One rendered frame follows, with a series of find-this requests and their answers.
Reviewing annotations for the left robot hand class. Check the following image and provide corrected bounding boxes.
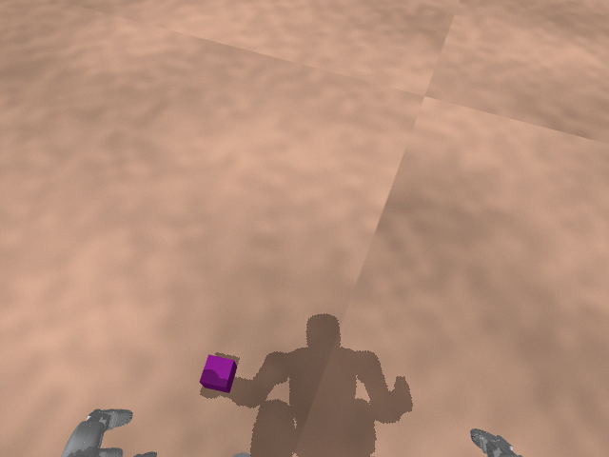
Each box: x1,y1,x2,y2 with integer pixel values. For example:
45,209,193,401
61,408,157,457

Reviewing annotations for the right robot hand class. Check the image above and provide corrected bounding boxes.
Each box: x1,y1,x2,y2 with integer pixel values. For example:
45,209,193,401
470,428,522,457

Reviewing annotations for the cube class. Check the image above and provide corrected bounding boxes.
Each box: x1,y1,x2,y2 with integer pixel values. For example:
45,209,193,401
200,354,237,393

